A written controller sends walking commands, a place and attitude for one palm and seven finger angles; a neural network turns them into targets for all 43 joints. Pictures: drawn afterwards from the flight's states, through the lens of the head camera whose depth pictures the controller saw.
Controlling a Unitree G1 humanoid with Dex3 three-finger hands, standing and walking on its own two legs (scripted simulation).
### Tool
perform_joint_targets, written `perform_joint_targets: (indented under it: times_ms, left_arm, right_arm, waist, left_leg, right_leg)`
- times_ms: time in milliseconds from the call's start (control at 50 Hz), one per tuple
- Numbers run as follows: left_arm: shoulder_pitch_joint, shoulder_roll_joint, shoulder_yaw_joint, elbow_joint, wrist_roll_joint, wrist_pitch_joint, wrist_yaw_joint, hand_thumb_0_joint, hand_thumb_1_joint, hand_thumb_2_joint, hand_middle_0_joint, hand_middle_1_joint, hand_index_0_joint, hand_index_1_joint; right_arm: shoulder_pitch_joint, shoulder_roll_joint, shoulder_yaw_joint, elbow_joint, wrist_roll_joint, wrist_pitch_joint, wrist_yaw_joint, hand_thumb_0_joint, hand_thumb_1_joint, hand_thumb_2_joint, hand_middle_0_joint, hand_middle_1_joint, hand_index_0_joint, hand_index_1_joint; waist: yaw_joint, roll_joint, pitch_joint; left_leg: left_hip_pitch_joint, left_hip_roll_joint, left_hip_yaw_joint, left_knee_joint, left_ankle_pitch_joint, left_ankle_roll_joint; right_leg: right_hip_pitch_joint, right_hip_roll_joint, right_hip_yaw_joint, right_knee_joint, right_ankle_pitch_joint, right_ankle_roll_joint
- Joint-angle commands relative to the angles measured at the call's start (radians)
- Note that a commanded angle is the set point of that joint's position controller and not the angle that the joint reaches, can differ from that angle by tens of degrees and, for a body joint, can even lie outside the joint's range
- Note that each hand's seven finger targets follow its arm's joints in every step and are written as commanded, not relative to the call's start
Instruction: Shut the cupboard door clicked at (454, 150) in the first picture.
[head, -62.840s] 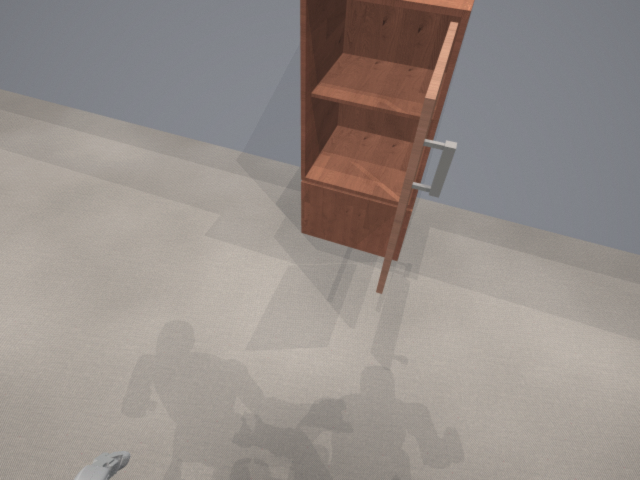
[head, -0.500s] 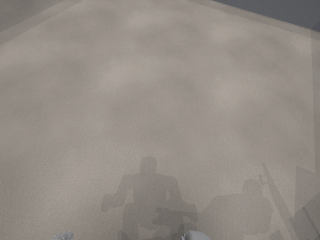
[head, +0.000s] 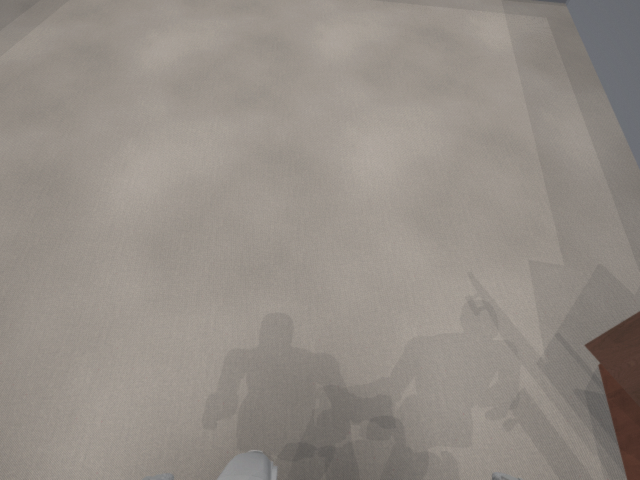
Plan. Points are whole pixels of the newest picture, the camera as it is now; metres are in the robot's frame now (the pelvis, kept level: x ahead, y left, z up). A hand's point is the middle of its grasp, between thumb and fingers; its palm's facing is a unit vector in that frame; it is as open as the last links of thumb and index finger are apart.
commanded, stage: turn to face it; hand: left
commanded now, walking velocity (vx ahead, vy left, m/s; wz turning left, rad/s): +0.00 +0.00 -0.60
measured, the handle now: out of the picture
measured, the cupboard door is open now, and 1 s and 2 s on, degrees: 36 36 36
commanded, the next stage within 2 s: take the last steps up to it in 1.54 s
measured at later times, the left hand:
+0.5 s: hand (189, 442) +0.18 +0.20 -0.16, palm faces -0.30 -0.93 -0.22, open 7.4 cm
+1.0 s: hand (247, 424) +0.21 +0.12 -0.17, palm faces -0.52 -0.83 -0.21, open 7.3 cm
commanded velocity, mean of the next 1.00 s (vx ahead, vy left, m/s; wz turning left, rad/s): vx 0.00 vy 0.00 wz -0.60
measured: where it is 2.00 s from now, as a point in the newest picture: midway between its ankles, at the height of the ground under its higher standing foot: outside the picture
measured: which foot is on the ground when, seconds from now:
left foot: up 0.00-0.08, down 0.10-0.58, up 0.60-1.00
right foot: down 0.00-0.12, up 0.14-0.56, down 0.58-1.00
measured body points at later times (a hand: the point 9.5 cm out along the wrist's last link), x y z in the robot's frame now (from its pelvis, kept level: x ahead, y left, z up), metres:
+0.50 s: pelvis +0.01 +0.03 +0.00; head +0.07 +0.03 +0.45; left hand +0.19 +0.25 -0.15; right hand -0.02 -0.23 -0.13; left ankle +0.02 +0.14 -0.74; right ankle -0.05 -0.11 -0.69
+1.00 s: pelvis +0.04 +0.00 +0.00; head +0.09 -0.02 +0.44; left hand +0.23 +0.17 -0.15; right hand -0.01 -0.28 -0.13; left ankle +0.12 +0.10 -0.72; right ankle -0.03 -0.10 -0.74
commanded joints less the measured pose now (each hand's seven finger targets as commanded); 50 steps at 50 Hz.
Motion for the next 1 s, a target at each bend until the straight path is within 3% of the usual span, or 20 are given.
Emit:
perform_joint_targets:
  times_ms: [0,40,60,80,100,120,140,240,440,500,520,540,560,580,600,620,700,880,940,980]
  left_arm:
    - [0.009,0.231,0.074,-0.066,0.002,-0.018,0.015,0.000,0.900,0.900,-0.200,-0.300,-0.200,-0.300]
    - [-0.031,0.216,0.072,-0.068,-0.003,-0.011,0.016,0.000,0.900,0.900,-0.200,-0.300,-0.200,-0.300]
    - [-0.041,0.188,0.065,-0.079,-0.012,-0.006,0.015,0.000,0.900,0.900,-0.200,-0.300,-0.200,-0.300]
    - [0.001,0.125,0.054,-0.092,-0.024,-0.002,0.008,0.000,0.900,0.900,-0.200,-0.300,-0.200,-0.300]
    - [-0.011,0.124,0.048,-0.103,-0.016,-0.003,0.003,0.000,0.900,0.900,-0.200,-0.300,-0.200,-0.300]
    - [-0.018,0.146,0.055,-0.102,-0.008,0.001,0.000,0.000,0.900,0.900,-0.200,-0.300,-0.200,-0.300]
    - [0.008,0.145,0.063,-0.077,0.002,0.011,-0.001,0.000,0.900,0.900,-0.200,-0.300,-0.200,-0.300]
    - [-0.001,0.125,0.062,-0.061,-0.004,0.023,-0.026,0.000,0.900,0.900,-0.200,-0.300,-0.200,-0.300]
    - [-0.112,0.090,0.042,-0.099,-0.004,0.020,-0.036,0.000,0.900,0.900,-0.200,-0.300,-0.200,-0.300]
    - [-0.085,0.101,0.042,-0.092,-0.006,0.009,-0.034,0.000,0.900,0.900,-0.200,-0.300,-0.200,-0.300]
    - [-0.026,0.117,0.047,-0.078,-0.006,0.004,-0.032,0.000,0.900,0.900,-0.200,-0.300,-0.200,-0.300]
    - [0.064,0.169,0.056,-0.053,-0.001,-0.004,-0.025,0.000,0.900,0.900,-0.200,-0.300,-0.200,-0.300]
    - [0.129,0.285,0.077,-0.032,0.009,-0.021,-0.010,0.000,0.900,0.900,-0.200,-0.300,-0.200,-0.300]
    - [0.155,0.329,0.083,-0.018,-0.008,-0.018,0.004,0.000,0.900,0.900,-0.200,-0.300,-0.200,-0.300]
    - [0.127,0.319,0.076,-0.030,-0.011,-0.014,0.013,0.000,0.900,0.900,-0.200,-0.300,-0.200,-0.300]
    - [0.051,0.278,0.077,-0.056,-0.006,-0.014,0.020,0.000,0.900,0.900,-0.200,-0.300,-0.200,-0.300]
    - [-0.046,0.201,0.048,-0.079,-0.014,-0.029,0.017,0.000,0.900,0.900,-0.200,-0.300,-0.200,-0.300]
    - [0.024,0.230,0.067,-0.054,-0.001,-0.026,0.016,0.000,0.900,0.900,-0.200,-0.300,-0.200,-0.300]
    - [-0.013,0.232,0.071,-0.058,0.002,-0.019,0.015,0.000,0.900,0.900,-0.200,-0.300,-0.200,-0.300]
    - [-0.052,0.222,0.068,-0.067,-0.009,-0.011,0.014,0.000,0.900,0.900,-0.200,-0.300,-0.200,-0.300]
  right_arm:
    - [0.003,-0.085,-0.020,-0.092,0.007,-0.035,-0.016,0.000,-0.900,-0.900,0.200,0.300,0.200,0.300]
    - [0.074,-0.088,-0.020,-0.071,0.011,-0.042,-0.020,0.000,-0.900,-0.900,0.200,0.300,0.200,0.300]
    - [0.121,-0.121,-0.024,-0.056,0.008,-0.054,-0.024,0.000,-0.900,-0.900,0.200,0.300,0.200,0.300]
    - [0.133,-0.212,-0.037,-0.058,-0.007,-0.065,-0.027,0.000,-0.900,-0.900,0.200,0.300,0.200,0.300]
    - [0.155,-0.261,-0.043,-0.068,-0.012,-0.058,-0.032,0.000,-0.900,-0.900,0.200,0.300,0.200,0.300]
    - [0.142,-0.241,-0.034,-0.081,-0.022,-0.049,-0.032,0.000,-0.900,-0.900,0.200,0.300,0.200,0.300]
    - [0.080,-0.193,-0.018,-0.087,-0.021,-0.055,-0.037,0.000,-0.900,-0.900,0.200,0.300,0.200,0.300]
    - [0.076,-0.156,-0.013,-0.093,-0.015,-0.062,-0.041,0.000,-0.900,-0.900,0.200,0.300,0.200,0.300]
    - [0.157,-0.186,-0.043,-0.026,-0.020,-0.053,-0.020,0.000,-0.900,-0.900,0.200,0.300,0.200,0.300]
    - [0.137,-0.205,-0.051,-0.023,-0.019,-0.051,-0.014,0.000,-0.900,-0.900,0.200,0.300,0.200,0.300]
    - [0.113,-0.211,-0.054,-0.029,-0.014,-0.050,-0.012,0.000,-0.900,-0.900,0.200,0.300,0.200,0.300]
    - [0.098,-0.196,-0.054,-0.037,-0.005,-0.049,-0.005,0.000,-0.900,-0.900,0.200,0.300,0.200,0.300]
    - [0.077,-0.107,-0.031,-0.078,0.002,-0.044,-0.001,0.000,-0.900,-0.900,0.200,0.300,0.200,0.300]
    - [0.036,-0.108,-0.022,-0.106,-0.002,-0.031,-0.010,0.000,-0.900,-0.900,0.200,0.300,0.200,0.300]
    - [0.042,-0.119,-0.019,-0.099,0.003,-0.017,-0.013,0.000,-0.900,-0.900,0.200,0.300,0.200,0.300]
    - [0.026,-0.105,-0.024,-0.098,-0.002,-0.018,-0.014,0.000,-0.900,-0.900,0.200,0.300,0.200,0.300]
    - [0.072,-0.113,-0.026,-0.048,-0.009,-0.016,-0.002,0.000,-0.900,-0.900,0.200,0.300,0.200,0.300]
    - [-0.011,-0.096,-0.018,-0.090,0.001,-0.028,-0.010,0.000,-0.900,-0.900,0.200,0.300,0.200,0.300]
    - [0.019,-0.095,-0.020,-0.089,0.007,-0.034,-0.013,0.000,-0.900,-0.900,0.200,0.300,0.200,0.300]
    - [0.097,-0.105,-0.021,-0.064,0.008,-0.043,-0.018,0.000,-0.900,-0.900,0.200,0.300,0.200,0.300]
  waist:
    - [0.008,-0.145,-0.153]
    - [-0.032,-0.132,-0.170]
    - [-0.051,-0.057,-0.196]
    - [-0.041,0.209,-0.224]
    - [-0.051,0.319,-0.194]
    - [-0.050,0.208,-0.152]
    - [-0.012,0.258,-0.126]
    - [-0.005,0.171,-0.110]
    - [-0.056,0.240,-0.113]
    - [-0.033,0.234,-0.125]
    - [0.005,0.206,-0.143]
    - [0.051,0.097,-0.173]
    - [0.087,-0.247,-0.174]
    - [0.094,-0.286,-0.170]
    - [0.073,-0.208,-0.140]
    - [0.046,-0.230,-0.088]
    - [-0.019,-0.131,-0.118]
    - [0.019,-0.126,-0.146]
    - [-0.003,-0.145,-0.143]
    - [-0.045,-0.131,-0.155]
  left_leg:
    - [0.052,-0.035,0.003,-0.196,-0.015,0.010]
    - [0.218,-0.045,-0.001,-0.412,0.129,0.017]
    - [0.367,0.007,-0.020,-0.550,0.232,0.028]
    - [0.509,0.238,-0.237,-0.626,0.379,0.103]
    - [0.476,0.405,-0.352,-0.613,0.569,0.207]
    - [0.372,0.414,-0.316,-0.598,0.572,0.258]
    - [0.336,0.364,-0.256,-0.617,0.612,0.234]
    - [0.413,0.248,-0.012,-0.553,0.742,0.195]
    - [0.438,0.290,0.096,-0.509,0.679,0.212]
    - [0.396,0.300,0.123,-0.446,0.645,0.180]
    - [0.350,0.290,0.152,-0.377,0.594,0.145]
    - [0.245,0.246,0.192,-0.235,0.487,0.095]
    - [-0.031,0.088,0.240,0.000,-0.041,0.029]
    - [-0.133,0.019,0.119,0.191,-0.287,0.015]
    - [-0.138,0.046,0.021,0.279,-0.219,0.026]
    - [-0.211,0.050,-0.009,0.291,-0.157,0.025]
    - [-0.097,0.048,0.002,0.228,0.041,-0.004]
    - [-0.044,-0.009,0.012,-0.072,-0.018,-0.010]
    - [0.087,-0.036,0.012,-0.244,0.017,0.004]
    - [0.276,-0.041,0.020,-0.462,0.192,0.014]
  right_leg:
    - [0.126,-0.268,0.305,-0.049,0.492,-0.160]
    - [0.043,-0.221,0.301,0.018,0.431,-0.099]
    - [-0.050,-0.153,0.238,0.084,0.317,-0.045]
    - [-0.225,-0.007,0.114,0.246,-0.035,0.021]
    - [-0.293,0.011,-0.011,0.473,-0.393,0.059]
    - [-0.264,-0.031,0.010,0.619,-0.384,0.059]
    - [-0.295,-0.047,0.024,0.685,-0.314,0.074]
    - [-0.326,-0.078,-0.051,0.751,-0.179,0.103]
    - [-0.199,-0.082,-0.162,0.369,-0.185,0.083]
    - [-0.080,-0.069,-0.177,0.190,-0.122,0.054]
    - [0.024,-0.068,-0.174,0.071,-0.009,0.041]
    - [0.184,-0.108,-0.112,-0.048,0.128,0.014]
    - [0.348,-0.353,0.233,-0.132,0.412,-0.084]
    - [0.290,-0.473,0.357,-0.120,0.660,-0.180]
    - [0.205,-0.466,0.315,-0.150,0.461,-0.209]
    - [0.189,-0.401,0.297,-0.175,0.363,-0.181]
    - [0.117,-0.270,0.129,-0.129,0.441,-0.126]
    - [0.177,-0.278,0.262,-0.076,0.512,-0.174]
    - [0.096,-0.258,0.305,-0.038,0.495,-0.146]
    - [-0.009,-0.198,0.277,0.023,0.394,-0.077]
